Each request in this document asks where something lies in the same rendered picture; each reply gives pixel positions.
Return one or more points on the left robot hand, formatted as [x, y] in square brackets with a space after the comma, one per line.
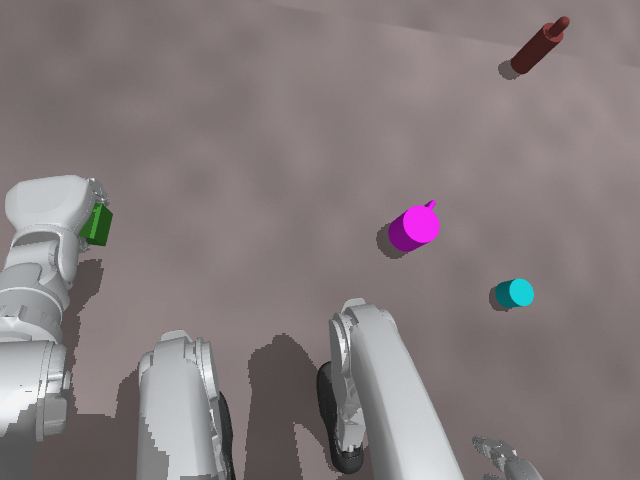
[66, 201]

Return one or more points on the left robot arm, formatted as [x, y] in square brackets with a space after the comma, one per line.
[35, 385]

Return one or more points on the left robot foot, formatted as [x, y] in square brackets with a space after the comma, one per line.
[227, 437]

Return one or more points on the right robot hand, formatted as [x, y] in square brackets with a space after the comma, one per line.
[505, 459]

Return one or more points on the right robot foot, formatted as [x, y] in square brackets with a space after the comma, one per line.
[345, 462]

